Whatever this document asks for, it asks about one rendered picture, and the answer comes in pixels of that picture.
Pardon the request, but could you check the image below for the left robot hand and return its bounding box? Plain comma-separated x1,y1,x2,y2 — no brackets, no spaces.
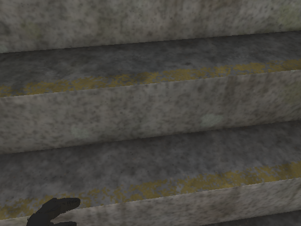
26,198,81,226

